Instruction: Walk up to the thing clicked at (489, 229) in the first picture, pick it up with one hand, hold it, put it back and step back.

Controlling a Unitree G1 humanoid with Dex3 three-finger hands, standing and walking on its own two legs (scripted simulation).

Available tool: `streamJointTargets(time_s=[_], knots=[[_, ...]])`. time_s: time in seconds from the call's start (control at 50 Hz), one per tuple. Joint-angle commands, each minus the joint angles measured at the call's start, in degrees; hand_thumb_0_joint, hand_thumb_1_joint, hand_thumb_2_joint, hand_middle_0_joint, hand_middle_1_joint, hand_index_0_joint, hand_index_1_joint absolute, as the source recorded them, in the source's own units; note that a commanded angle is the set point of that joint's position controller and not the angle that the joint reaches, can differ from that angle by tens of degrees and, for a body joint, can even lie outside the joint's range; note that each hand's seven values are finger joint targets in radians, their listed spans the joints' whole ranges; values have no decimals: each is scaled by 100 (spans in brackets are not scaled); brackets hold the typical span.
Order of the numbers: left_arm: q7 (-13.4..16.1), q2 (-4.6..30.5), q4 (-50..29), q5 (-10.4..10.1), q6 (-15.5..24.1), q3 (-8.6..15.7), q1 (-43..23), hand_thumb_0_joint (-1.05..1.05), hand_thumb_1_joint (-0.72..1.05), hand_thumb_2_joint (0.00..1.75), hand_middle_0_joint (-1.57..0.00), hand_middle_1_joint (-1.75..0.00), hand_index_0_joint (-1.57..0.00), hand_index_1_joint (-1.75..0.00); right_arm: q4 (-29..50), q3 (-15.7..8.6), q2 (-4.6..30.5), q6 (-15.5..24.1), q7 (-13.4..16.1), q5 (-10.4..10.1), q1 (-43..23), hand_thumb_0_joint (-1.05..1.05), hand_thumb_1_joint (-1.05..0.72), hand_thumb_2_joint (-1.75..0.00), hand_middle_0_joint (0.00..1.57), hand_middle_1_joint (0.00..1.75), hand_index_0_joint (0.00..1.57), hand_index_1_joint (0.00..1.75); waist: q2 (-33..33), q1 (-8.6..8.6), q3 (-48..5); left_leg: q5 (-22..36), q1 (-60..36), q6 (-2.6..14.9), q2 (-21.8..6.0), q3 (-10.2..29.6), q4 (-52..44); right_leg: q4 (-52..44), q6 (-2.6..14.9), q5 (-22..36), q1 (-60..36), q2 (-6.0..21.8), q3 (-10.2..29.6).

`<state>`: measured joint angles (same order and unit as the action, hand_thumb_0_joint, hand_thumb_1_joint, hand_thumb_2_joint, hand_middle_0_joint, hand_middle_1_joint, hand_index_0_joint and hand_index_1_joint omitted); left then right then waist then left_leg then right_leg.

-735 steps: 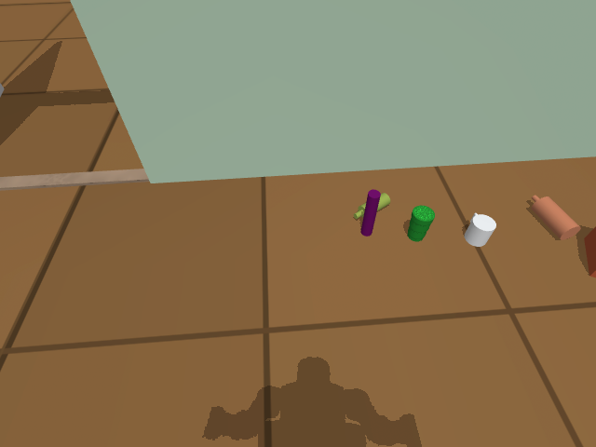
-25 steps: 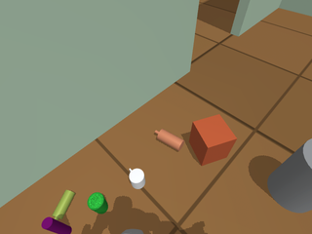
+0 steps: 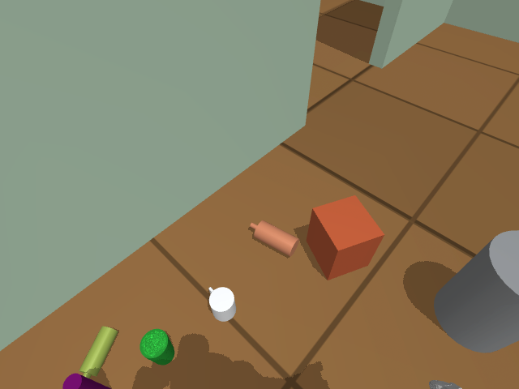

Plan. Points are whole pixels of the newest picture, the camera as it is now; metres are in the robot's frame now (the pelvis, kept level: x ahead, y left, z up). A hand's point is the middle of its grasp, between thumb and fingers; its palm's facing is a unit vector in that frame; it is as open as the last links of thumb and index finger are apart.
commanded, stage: walk up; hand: left
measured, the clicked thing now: (220, 301) +0.52 +0.21 -0.72
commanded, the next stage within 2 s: stand in 0.04 s
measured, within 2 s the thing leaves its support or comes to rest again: neither
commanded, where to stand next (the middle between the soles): +0.12 +0.00 m, yaw -1 degrees
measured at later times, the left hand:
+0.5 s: hand out of the picture +0.10 +0.25 -0.15, palm faces -0.04 -0.94 -0.35, open 7.4 cm
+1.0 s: hand out of the picture +0.13 +0.24 -0.15, palm faces -0.03 -0.94 -0.34, open 7.4 cm
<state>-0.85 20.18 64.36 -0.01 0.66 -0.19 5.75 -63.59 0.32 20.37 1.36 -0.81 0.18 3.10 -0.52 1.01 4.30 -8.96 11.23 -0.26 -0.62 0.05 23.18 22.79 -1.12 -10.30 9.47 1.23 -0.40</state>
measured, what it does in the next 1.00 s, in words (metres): stands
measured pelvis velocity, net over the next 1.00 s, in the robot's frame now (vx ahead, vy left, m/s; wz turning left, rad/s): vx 0.04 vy -0.01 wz -0.01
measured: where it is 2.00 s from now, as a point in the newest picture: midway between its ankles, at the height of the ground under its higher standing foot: outside the picture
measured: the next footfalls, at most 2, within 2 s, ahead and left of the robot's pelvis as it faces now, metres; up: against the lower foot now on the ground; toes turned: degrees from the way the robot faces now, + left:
none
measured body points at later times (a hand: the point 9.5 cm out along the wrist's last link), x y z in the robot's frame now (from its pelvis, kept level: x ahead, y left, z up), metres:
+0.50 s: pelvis +0.03 -0.01 +0.00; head +0.05 -0.01 +0.45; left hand +0.11 +0.30 -0.13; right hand +0.10 -0.31 -0.13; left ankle +0.04 +0.12 -0.74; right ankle +0.03 -0.13 -0.74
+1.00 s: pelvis +0.04 -0.01 +0.01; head +0.05 -0.01 +0.46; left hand +0.13 +0.29 -0.13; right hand +0.12 -0.31 -0.13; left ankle +0.04 +0.12 -0.74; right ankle +0.03 -0.13 -0.74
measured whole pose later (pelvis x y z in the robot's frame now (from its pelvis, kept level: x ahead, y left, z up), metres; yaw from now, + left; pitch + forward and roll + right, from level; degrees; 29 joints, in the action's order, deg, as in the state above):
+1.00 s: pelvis +0.04 -0.01 +0.01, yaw -1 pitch -2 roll +0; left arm -0.2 19.8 65.6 0.6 0.6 0.5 4.6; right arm -65.8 0.3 20.4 0.7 -0.5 0.6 3.8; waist -0.2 -0.3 2.5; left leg -9.6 6.6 -0.9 -1.2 -0.4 18.1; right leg 17.5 -0.7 -10.7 5.0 0.7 -0.1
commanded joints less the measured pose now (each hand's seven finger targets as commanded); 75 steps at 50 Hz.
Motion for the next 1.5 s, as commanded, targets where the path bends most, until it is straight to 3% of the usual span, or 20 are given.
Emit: streamJointTargets(time_s=[0.0, 0.02, 0.06, 0.1, 0.18, 0.36, 0.54, 0.62, 0.76, 0.88, 0.98, 1.12, 1.18, 1.26, 1.48], knots=[[63, 1197, -199, -4, 121, 266, -269, 0, 90, 90, -20, -30, -20, -30, 239, -283, 1163, 99, 82, -6, -293, 0, -90, -90, 20, 30, 20, 30, 106, -65, -461, -315, -224, 166, -625, 646, -625, -671, 226, -28, 64, 584, 617], [61, 1272, -212, 50, 148, 254, -283, 0, 90, 90, -20, -30, -20, -30, 236, -278, 1105, 77, 55, 37, -194, 0, -90, -90, 20, 30, 20, 30, 124, -143, -534, -607, -233, 151, -619, 666, -714, -736, 211, -543, 79, 599, 661], [63, 1263, -199, 68, 146, 252, -289, 0, 90, 90, -20, -30, -20, -30, 216, -294, 1145, 48, 39, 37, -204, 0, -90, -90, 20, 30, 20, 30, 120, -139, -413, -859, -250, 150, -589, 667, -719, -855, 205, -938, 333, 587, 718], [63, 1217, -181, 59, 147, 250, -276, 0, 90, 90, -20, -30, -20, -30, 200, -299, 1198, 54, 40, 47, -218, 0, -90, -90, 20, 30, 20, 30, -136, -127, -413, -983, -4, 161, -652, 726, -866, -706, 205, -580, 63, 557, 633], [60, 1225, -133, 53, 150, 254, -124, 0, 90, 90, -20, -30, -20, -30, 202, -296, 1194, 54, 44, 52, -234, 0, -90, -90, 20, 30, 20, 30, -105, -69, -326, -1053, 70, 153, -633, 732, -921, -690, 202, -646, 141, 543, 634], [91, 1203, -188, 25, 177, 251, -191, 0, 90, 90, -20, -30, -20, -30, 144, -274, 1201, 98, 78, 38, -139, 0, -90, -90, 20, 30, 20, 30, 102, -97, -790, 559, -461, 154, -676, 557, -623, -581, 234, 592, -216, 639, 581], [124, 1194, -176, 13, 158, 288, -214, 0, 90, 90, -20, -30, -20, -30, 85, -249, 1196, 92, 119, 18, -81, 0, -90, -90, 20, 30, 20, 30, 116, -114, -876, 1416, -681, 139, -728, 457, -528, -513, 188, 1430, -479, 652, 501], [123, 1160, -177, 0, 151, 286, -274, 0, 90, 90, -20, -30, -20, -30, 75, -236, 1169, 74, 119, 17, -97, 0, -90, -90, 20, 30, 20, 30, 121, -123, -688, 1162, -589, 102, -710, 447, -598, -621, 163, 1178, -433, 633, 500], [138, 1198, -211, 23, 156, 322, -350, 0, 90, 90, -20, -30, -20, -30, 134, -242, 1147, 74, 129, 17, -180, 0, -90, -90, 20, 30, 20, 30, 57, -140, -811, 1483, -738, 80, -726, 414, -570, -628, 167, 1589, -560, 661, 479], [125, 1165, -198, 27, 125, 328, -370, 0, 90, 90, -20, -30, -20, -30, 147, -244, 1168, 57, 122, 22, -253, 0, -90, -90, 20, 30, 20, 30, -20, -110, -529, 729, -541, 83, -688, 444, -759, -828, 150, 767, -419, 611, 501], [119, 1140, -203, 42, 111, 313, -349, 0, 90, 90, -20, -30, -20, -30, 144, -253, 1205, 58, 117, 18, -212, 0, -90, -90, 20, 30, 20, 30, -27, -117, -618, 593, -577, 110, -695, 446, -780, -823, 182, 642, -398, 614, 512], [128, 1192, -209, 36, 134, 293, -323, 0, 90, 90, -20, -30, -20, -30, 128, -238, 1183, 67, 116, 29, -163, 0, -90, -90, 20, 30, 20, 30, 60, -127, -739, 915, -702, 128, -734, 461, -709, -760, 184, 930, -452, 646, 509], [133, 1183, -191, 30, 138, 279, -272, 0, 90, 90, -20, -30, -20, -30, 105, -238, 1184, 61, 115, 20, -120, 0, -90, -90, 20, 30, 20, 30, 102, -130, -694, 939, -667, 121, -726, 477, -721, -781, 175, 916, -441, 641, 502], [128, 1200, -178, 29, 117, 270, -221, 0, 90, 90, -20, -30, -20, -30, 84, -231, 1180, 50, 114, 33, -88, 0, -90, -90, 20, 30, 20, 30, 57, -114, -528, 528, -528, 110, -700, 491, -828, -814, 177, 500, -359, 621, 495], [127, 1197, -231, 40, 126, 265, -195, 0, 90, 90, -20, -30, -20, -30, 107, -234, 1188, 67, 110, 29, 3, 0, -90, -90, 20, 30, 20, 30, 58, -102, -622, 814, -549, 152, -707, 493, -800, -753, 194, 760, -493, 661, 481]])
